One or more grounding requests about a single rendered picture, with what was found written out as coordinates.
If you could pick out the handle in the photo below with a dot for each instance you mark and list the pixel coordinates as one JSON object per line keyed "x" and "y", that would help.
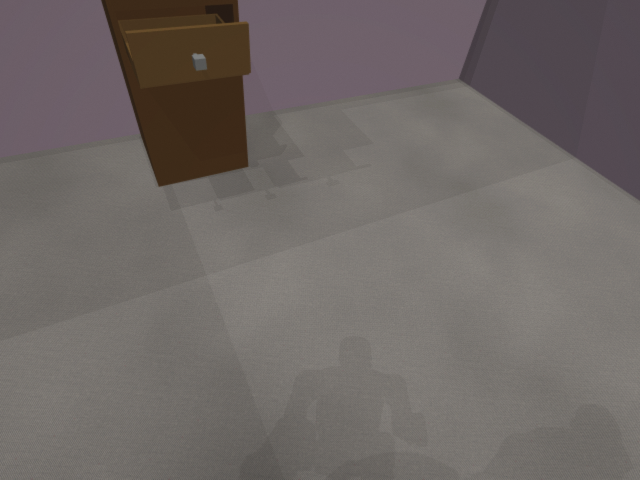
{"x": 199, "y": 62}

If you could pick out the cabinet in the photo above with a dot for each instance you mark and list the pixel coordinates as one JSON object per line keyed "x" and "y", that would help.
{"x": 190, "y": 130}

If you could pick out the drawer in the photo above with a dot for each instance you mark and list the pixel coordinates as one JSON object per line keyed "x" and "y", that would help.
{"x": 160, "y": 49}

